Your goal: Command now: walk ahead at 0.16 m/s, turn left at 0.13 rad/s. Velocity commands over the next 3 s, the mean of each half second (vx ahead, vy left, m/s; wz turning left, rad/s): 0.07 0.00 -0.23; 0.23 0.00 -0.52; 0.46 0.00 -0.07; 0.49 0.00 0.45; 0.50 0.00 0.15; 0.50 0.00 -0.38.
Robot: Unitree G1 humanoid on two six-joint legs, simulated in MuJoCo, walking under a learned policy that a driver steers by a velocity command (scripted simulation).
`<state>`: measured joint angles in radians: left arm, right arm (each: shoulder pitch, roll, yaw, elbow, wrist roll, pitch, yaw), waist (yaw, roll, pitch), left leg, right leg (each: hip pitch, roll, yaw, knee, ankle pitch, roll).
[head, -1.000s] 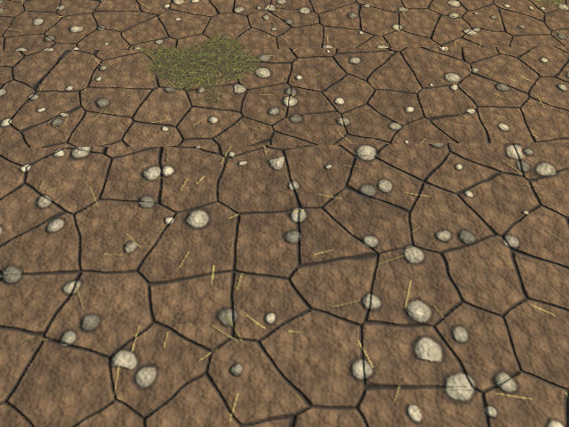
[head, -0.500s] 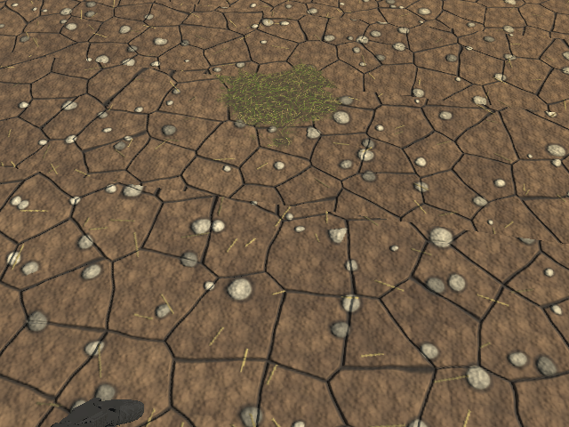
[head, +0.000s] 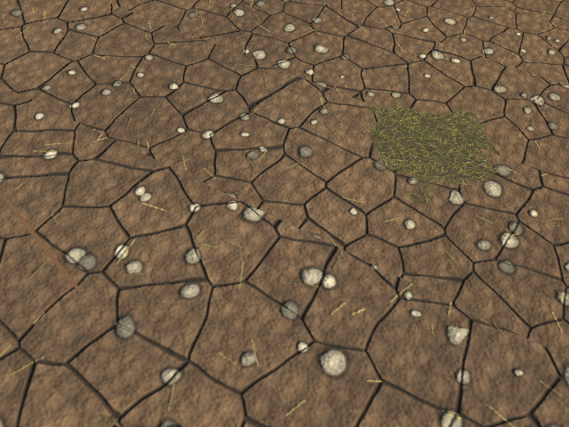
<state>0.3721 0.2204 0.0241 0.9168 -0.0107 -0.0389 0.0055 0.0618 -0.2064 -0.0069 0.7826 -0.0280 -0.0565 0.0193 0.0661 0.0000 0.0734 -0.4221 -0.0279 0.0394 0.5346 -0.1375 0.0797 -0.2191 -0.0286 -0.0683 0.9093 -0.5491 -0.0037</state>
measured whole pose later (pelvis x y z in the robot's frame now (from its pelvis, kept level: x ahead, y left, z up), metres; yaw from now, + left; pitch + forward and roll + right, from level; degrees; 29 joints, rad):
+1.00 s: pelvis +0.10 -0.01 +0.02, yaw -27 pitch +1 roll -1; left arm 0.27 0.29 0.08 0.80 0.04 -0.01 -0.03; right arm 0.28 -0.25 -0.04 0.82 -0.03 -0.05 -0.02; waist 0.00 -0.05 -0.03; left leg -0.15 -0.03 -0.01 0.37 -0.25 0.04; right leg -0.44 0.10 0.11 0.94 -0.35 -0.06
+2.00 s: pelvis +0.55 -0.24 +0.00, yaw -11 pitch -1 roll +0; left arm 0.24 0.25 0.03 0.82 0.03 -0.05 0.01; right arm 0.22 -0.27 -0.07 0.82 -0.01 -0.02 0.01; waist 0.01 -0.01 0.08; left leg -0.28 -0.13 0.05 0.46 -0.16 0.14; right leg -0.41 -0.06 -0.02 1.18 -0.35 0.01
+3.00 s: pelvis +1.12 -0.44 -0.16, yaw -22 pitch +1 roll -2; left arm 0.46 0.25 0.07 0.92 0.01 -0.03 -0.01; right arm 0.01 -0.22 0.01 0.75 -0.04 -0.07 0.01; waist 0.10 0.00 0.01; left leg -0.43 0.01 -0.03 0.53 -0.14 0.01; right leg -0.11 0.14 0.15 0.49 -0.38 -0.07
